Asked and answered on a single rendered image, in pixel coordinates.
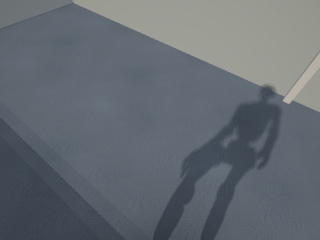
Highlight panel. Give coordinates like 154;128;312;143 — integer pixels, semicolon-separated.
283;51;320;104

